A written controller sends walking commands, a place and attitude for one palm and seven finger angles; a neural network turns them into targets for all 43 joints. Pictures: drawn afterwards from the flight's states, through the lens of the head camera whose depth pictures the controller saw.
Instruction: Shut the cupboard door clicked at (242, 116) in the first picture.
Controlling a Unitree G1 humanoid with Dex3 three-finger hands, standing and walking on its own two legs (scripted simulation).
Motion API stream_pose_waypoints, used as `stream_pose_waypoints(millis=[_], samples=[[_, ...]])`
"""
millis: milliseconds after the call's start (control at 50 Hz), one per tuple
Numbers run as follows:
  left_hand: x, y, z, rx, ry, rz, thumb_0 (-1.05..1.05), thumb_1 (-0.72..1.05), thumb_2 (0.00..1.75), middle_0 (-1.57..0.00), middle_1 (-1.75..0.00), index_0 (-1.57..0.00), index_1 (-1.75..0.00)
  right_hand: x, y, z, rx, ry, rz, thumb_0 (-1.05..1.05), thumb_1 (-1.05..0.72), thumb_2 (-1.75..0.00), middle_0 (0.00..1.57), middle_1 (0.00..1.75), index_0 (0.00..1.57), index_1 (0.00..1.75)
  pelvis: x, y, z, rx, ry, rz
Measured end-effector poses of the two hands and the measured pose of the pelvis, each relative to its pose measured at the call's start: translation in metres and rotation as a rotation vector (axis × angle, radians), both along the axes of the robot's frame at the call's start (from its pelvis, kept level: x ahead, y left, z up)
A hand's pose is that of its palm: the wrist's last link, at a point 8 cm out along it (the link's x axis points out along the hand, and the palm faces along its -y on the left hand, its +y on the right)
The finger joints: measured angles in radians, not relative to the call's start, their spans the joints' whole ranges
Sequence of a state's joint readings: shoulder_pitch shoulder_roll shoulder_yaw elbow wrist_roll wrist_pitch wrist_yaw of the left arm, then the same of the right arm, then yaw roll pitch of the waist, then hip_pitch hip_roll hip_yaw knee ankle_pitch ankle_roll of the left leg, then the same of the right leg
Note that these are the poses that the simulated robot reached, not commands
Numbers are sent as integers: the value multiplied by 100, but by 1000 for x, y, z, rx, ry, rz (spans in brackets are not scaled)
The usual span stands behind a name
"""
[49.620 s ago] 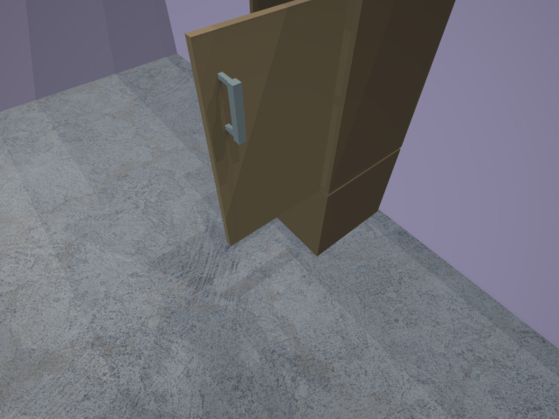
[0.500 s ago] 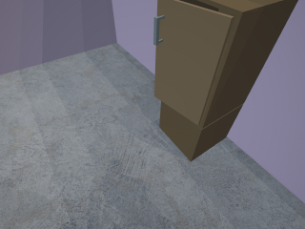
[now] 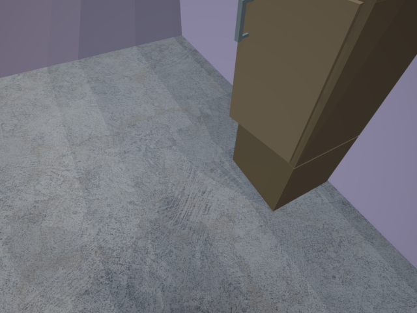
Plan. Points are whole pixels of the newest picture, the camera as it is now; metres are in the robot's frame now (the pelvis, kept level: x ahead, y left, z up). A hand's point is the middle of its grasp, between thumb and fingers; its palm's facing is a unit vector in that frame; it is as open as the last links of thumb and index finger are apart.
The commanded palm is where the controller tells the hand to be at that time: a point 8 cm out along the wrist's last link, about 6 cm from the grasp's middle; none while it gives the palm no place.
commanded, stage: walk to a spot facing it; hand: left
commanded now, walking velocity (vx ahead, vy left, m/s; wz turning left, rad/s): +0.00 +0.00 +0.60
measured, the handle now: (244, 19) +0.93 -0.07 +0.12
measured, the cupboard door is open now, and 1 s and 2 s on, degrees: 11 11 11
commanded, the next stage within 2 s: turn to face it in 2.00 s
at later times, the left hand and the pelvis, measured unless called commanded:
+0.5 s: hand out of the picture +0.05 +0.22 -0.15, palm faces +0.28 -0.92 -0.28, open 7.4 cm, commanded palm none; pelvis -0.01 -0.02 +0.01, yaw +17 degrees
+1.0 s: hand out of the picture -0.11 +0.14 -0.18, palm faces +0.64 -0.74 -0.22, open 7.4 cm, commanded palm none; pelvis +0.01 -0.02 -0.01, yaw +38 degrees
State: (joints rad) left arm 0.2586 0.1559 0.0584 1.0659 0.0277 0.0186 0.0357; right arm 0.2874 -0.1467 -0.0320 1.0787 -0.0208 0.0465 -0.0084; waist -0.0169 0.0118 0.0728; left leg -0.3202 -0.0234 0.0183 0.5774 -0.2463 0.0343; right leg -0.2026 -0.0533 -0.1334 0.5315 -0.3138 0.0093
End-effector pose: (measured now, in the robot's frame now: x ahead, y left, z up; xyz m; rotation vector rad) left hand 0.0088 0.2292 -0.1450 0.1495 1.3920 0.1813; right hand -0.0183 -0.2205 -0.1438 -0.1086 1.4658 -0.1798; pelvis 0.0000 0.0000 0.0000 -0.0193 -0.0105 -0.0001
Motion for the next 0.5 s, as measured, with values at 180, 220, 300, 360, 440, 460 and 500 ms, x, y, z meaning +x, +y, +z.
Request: stream_pose_waypoints(millis=[180, 220, 300, 360, 440, 460, 500], samples=[[9, 32, -15, 8, -50, 91, 0, 90, 90, -20, -29, -20, -30, 60, -6, 10, -90, -98, 136, 1, -90, -90, 20, 29, 20, 30, -1, 16, -8, -7, 2, 101], [14, 38, -7, 15, -70, 97, 0, 90, 90, -20, -29, -20, -30, 71, -6, 17, -101, -123, 162, 1, -90, -90, 20, 29, 20, 30, -2, 17, -2, -11, 12, 119], [25, 46, 8, 36, -138, 117, 0, 90, 90, -20, -29, -20, -30, 89, -9, 28, -110, -151, 219, 1, -90, -90, 20, 29, 20, 30, -5, 13, 7, -19, 32, 164], [28, 49, 17, 55, -178, 137, 0, 90, 90, -20, -29, -20, -30, 102, -14, 31, -109, -163, 258, 1, -90, -90, 20, 29, 20, 30, -6, 8, 10, -24, 43, 201], [25, 46, 23, 83, -202, 167, 0, 90, 90, -20, -29, -20, -30, 118, -24, 31, -100, -171, 307, 1, -90, -90, 20, 29, 21, 30, -8, -5, 11, -28, 52, 256], [23, 43, 25, 90, -205, 175, 0, 90, 90, -20, -29, -20, -30, 122, -27, 30, -96, -171, 319, 1, -90, -90, 20, 29, 21, 30, -8, -9, 10, -28, 54, 270], [18, 37, 27, 104, -208, 195, 0, 90, 90, -20, -29, -20, -30, 129, -34, 26, -87, -169, 344, 1, -90, -90, 20, 29, 21, 30, -8, -18, 9, -27, 56, 301]])
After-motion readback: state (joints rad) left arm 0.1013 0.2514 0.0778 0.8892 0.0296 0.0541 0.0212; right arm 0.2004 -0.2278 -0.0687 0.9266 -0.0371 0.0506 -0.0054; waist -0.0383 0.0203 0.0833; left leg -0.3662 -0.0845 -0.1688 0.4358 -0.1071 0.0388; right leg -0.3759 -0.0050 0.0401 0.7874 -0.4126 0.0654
